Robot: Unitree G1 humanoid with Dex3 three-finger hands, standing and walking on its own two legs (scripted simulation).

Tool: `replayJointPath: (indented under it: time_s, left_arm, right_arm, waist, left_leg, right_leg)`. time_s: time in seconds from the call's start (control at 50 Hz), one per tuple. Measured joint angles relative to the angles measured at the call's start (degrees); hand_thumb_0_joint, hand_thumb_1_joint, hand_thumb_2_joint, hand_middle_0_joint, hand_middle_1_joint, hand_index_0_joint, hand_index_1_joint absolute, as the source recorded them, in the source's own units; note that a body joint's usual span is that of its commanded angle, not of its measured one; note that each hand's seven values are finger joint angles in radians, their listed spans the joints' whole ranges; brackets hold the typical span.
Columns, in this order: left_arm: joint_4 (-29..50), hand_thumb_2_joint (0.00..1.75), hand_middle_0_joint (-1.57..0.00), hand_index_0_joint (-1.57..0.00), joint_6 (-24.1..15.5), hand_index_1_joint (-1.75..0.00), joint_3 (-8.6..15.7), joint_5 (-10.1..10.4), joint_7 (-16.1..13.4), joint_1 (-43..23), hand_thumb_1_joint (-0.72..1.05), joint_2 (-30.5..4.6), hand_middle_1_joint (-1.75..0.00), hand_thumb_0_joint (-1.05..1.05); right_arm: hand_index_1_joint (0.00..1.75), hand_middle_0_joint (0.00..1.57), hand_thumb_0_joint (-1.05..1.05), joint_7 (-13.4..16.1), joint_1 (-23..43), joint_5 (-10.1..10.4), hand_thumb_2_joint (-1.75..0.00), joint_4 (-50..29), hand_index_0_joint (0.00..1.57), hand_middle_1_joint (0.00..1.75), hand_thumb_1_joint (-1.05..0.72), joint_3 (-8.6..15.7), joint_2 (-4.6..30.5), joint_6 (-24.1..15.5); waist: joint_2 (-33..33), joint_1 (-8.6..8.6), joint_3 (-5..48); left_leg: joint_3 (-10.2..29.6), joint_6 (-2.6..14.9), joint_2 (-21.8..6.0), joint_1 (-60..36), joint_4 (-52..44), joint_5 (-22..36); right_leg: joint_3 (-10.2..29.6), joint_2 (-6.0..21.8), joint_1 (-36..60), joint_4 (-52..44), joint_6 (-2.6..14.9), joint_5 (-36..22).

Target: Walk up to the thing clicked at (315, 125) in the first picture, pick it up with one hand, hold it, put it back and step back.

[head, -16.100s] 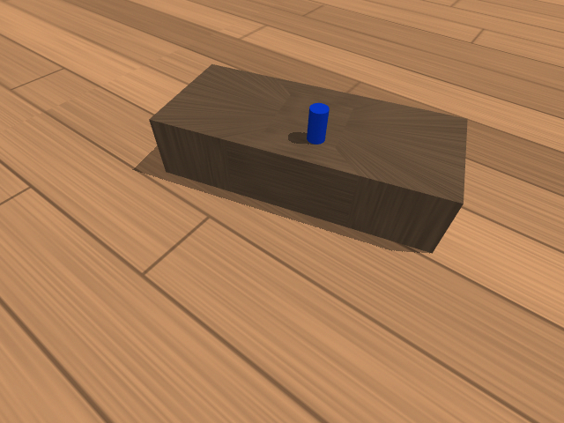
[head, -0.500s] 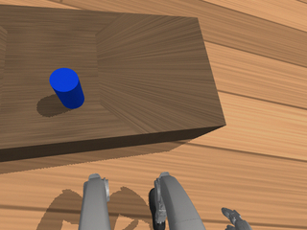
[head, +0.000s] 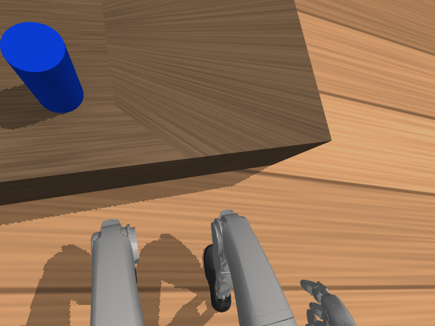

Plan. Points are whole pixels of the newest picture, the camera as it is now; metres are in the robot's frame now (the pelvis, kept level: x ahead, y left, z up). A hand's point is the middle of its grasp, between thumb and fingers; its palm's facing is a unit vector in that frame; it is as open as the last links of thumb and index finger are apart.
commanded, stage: approach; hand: left
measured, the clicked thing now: (49, 74) +0.55 +0.24 -0.11
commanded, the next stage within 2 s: close in in 0.04 s
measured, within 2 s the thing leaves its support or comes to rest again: neither
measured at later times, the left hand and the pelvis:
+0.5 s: hand (27, 66) +0.55 +0.27 -0.10, palm faces +0.28 -0.96 -0.04, open 17.7 cm; pelvis -0.03 -0.02 -0.12, yaw -2 degrees
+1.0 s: hand (46, 73) +0.55 +0.24 -0.11, palm faces +0.25 -0.97 -0.03, open 17.5 cm; pelvis -0.03 -0.02 -0.12, yaw -2 degrees
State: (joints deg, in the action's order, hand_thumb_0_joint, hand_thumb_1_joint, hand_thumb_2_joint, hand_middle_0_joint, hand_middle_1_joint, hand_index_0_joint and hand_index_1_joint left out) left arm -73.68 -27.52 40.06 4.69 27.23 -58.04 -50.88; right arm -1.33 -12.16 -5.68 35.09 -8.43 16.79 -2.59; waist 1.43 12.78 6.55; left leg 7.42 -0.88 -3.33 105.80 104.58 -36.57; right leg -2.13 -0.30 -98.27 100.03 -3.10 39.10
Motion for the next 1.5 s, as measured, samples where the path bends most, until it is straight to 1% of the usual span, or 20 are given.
replayJointPath:
  time_s: [0.1,0.16,0.24,0.32,0.38,0.44,0.48,0.6,0.72,0.8,0.92,1.02,1.16,1.3,1.5]
  left_arm:
    - [-0.8,0.1,-0.01,-0.01,-0.2,-0.08,-0.3,-3.0,-3.9,-3.3,-0.61,0.6,-0.08,-0.01]
    - [-2.0,0.11,-0.01,-0.01,-0.3,-0.09,-1.1,-4.0,-6.5,-5.2,-0.61,0.5,-0.09,-0.01]
    - [-2.5,0.1,-0.01,-0.01,-0.2,-0.08,-1.9,-6.1,-9.4,-6.7,-0.6,0.4,-0.09,-0.01]
    - [-0.4,0.08,-0.02,-0.02,0.5,-0.08,-1.7,-6.9,-12.5,-7.4,-0.6,1.5,-0.08,-0.01]
    - [2.2,0.07,-0.02,-0.03,1.5,-0.08,-1.6,-7.7,-15.0,-7.4,-0.6,2.4,-0.09,-0.01]
    - [4.6,0.06,-0.03,-0.04,2.7,-0.08,-2.6,-8.1,-16.5,-6.9,-0.61,3.1,-0.09,-0.01]
    - [6.0,0.06,-0.03,-0.04,3.5,-0.08,-3.2,-8.1,-16.9,-6.3,-0.61,3.7,-0.09,-0.02]
    - [7.3,0.04,-0.04,-0.05,5.4,-0.08,-5.2,-6.3,-16.8,-4.9,-0.61,5.4,-0.09,-0.01]
    - [8.0,0.02,-0.04,-0.06,5.7,-0.07,-6.8,-5.2,-17.2,-3.9,-0.61,7.9,-0.09,-0.01]
    - [9.0,0.01,-0.05,-0.07,5.4,-0.06,-7.8,-5.2,-18.2,-3.6,-0.61,9.7,-0.08,-0.01]
    - [9.7,0.0,-0.07,-0.08,4.8,-0.06,-9.3,-6.1,-19.9,-3.5,-0.61,11.7,-0.07,-0.01]
    - [9.6,0.01,-0.13,-0.14,4.0,-0.09,-9.5,-6.2,-20.5,-4.1,-0.61,11.6,-0.11,-0.01]
    - [8.0,0.06,-0.22,-0.23,4.0,-0.17,-10.5,-6.0,-20.0,-5.6,-0.61,10.6,-0.18,-0.01]
    - [7.0,0.11,-0.3,-0.32,4.1,-0.25,-11.2,-5.6,-19.8,-6.7,-0.61,9.9,-0.26,-0.01]
    - [6.7,0.2,-0.42,-0.43,4.2,-0.36,-11.9,-5.7,-20.4,-7.7,-0.61,9.6,-0.38,-0.01]
  right_arm:
    - [0.3,0.2,0.0,-1.3,1.1,-1.2,-0.9,-0.1,0.2,0.3,-0.89,-0.5,-1.3,2.1]
    - [0.3,0.2,0.0,-2.0,1.2,-1.7,-0.9,-0.3,0.2,0.3,-0.89,-0.9,-1.7,3.2]
    - [0.3,0.2,0.0,-2.9,0.9,-2.2,-0.9,-0.7,0.2,0.3,-0.9,-1.5,-1.8,4.6]
    - [0.3,0.2,0.0,-3.4,0.2,-2.3,-0.9,-1.0,0.2,0.3,-0.91,-1.8,-1.7,6.3]
    - [0.3,0.2,0.0,-3.5,-0.3,-2.3,-0.9,-0.7,0.2,0.3,-0.91,-1.5,-1.8,7.5]
    - [0.3,0.2,0.0,-3.2,-0.7,-2.0,-0.9,-0.3,0.2,0.29,-0.91,-1.0,-1.8,8.4]
    - [0.3,0.2,0.0,-3.0,-0.9,-1.7,-0.9,0.0,0.2,0.29,-0.91,-0.6,-1.7,8.7]
    - [0.3,0.2,0.0,-2.3,-1.2,-0.6,-0.9,0.0,0.2,0.29,-0.92,0.3,-1.0,9.0]
    - [0.3,0.2,0.0,-2.2,-0.8,0.0,-0.9,-0.3,0.2,0.29,-0.92,1.3,0.0,8.8]
    - [0.3,0.2,0.0,-2.2,-0.2,-0.1,-0.9,-0.2,0.2,0.29,-0.93,2.1,0.1,8.6]
    - [0.3,0.2,0.0,-2.3,1.1,-0.5,-0.9,0.2,0.2,0.29,-0.93,2.6,-0.2,8.4]
    - [0.3,0.2,0.0,-2.4,1.8,-0.7,-0.9,0.2,0.2,0.29,-0.93,2.4,-0.7,8.4]
    - [0.3,0.2,0.0,-2.4,1.7,-0.7,-0.9,0.3,0.2,0.29,-0.93,1.7,-1.2,8.5]
    - [0.3,0.2,0.0,-2.5,1.2,-0.6,-0.9,0.4,0.2,0.29,-0.94,1.3,-1.0,8.7]
    - [0.3,0.2,0.0,-2.6,0.7,-0.8,-0.9,0.5,0.2,0.29,-0.93,0.9,-0.4,9.1]
  waist:
    - [-0.5,1.06,-0.7]
    - [-1.0,1.52,-1.4]
    - [-1.5,2.19,-2.6]
    - [-1.5,2.57,-3.9]
    - [-1.5,2.72,-4.3]
    - [-1.6,2.71,-4.3]
    - [-1.9,2.58,-4.0]
    - [-2.5,1.91,-2.8]
    - [-2.3,1.11,-1.8]
    - [-1.9,0.59,-1.6]
    - [-1.6,0.32,-1.8]
    - [-1.6,0.33,-2.4]
    - [-1.7,0.12,-2.7]
    - [-1.6,0.1,-3.2]
    - [-1.2,0.35,-3.6]
  left_leg:
    - [0.5,-0.27,0.2,6.4,6.5,-0.6]
    - [0.8,-0.38,0.2,9.8,10.1,-0.7]
    - [1.5,-0.67,0.2,13.9,14.7,-0.7]
    - [2.2,-1.11,0.2,17.1,18.4,-0.5]
    - [2.7,-1.47,0.2,18.7,20.2,-0.4]
    - [2.9,-1.75,0.3,19.4,21.1,-0.4]
    - [3.0,-1.89,0.3,19.5,21.2,-0.5]
    - [3.3,-1.95,0.1,18.4,20.5,-0.9]
    - [3.1,-1.86,-0.1,17.8,19.8,-1.1]
    - [2.9,-1.84,0.0,17.8,19.8,-1.2]
    - [2.6,-1.81,0.4,18.0,20.2,-1.2]
    - [2.5,-1.85,0.5,18.5,20.8,-1.2]
    - [2.5,-2.03,0.6,18.9,21.4,-1.1]
    - [2.7,-2.12,0.6,19.4,21.8,-1.0]
    - [3.1,-2.24,0.7,20.3,22.8,-0.9]
  right_leg:
    - [0.3,-0.3,-6.5,7.0,-0.21,1.1]
    - [0.5,-0.6,-10.0,10.9,-0.76,1.4]
    - [0.5,-1.2,-14.1,15.6,-1.12,1.5]
    - [0.4,-1.7,-17.5,19.5,-1.24,1.4]
    - [0.3,-1.9,-19.2,21.4,-1.18,1.3]
    - [0.2,-2.0,-20.0,22.5,-1.04,1.4]
    - [0.1,-2.0,-20.1,22.6,-0.95,1.5]
    - [-0.2,-2.1,-19.1,21.8,-0.72,1.7]
    - [-0.2,-2.1,-18.6,21.0,-0.61,1.8]
    - [0.0,-2.0,-18.5,21.1,-0.6,2.0]
    - [0.3,-1.6,-18.6,21.7,-0.49,2.4]
    - [0.4,-1.5,-19.1,22.5,-0.67,2.5]
    - [0.5,-1.5,-19.7,23.4,-0.65,2.6]
    - [0.4,-1.6,-20.2,23.8,-0.59,2.4]
    - [0.2,-1.7,-21.0,24.7,-0.61,2.3]
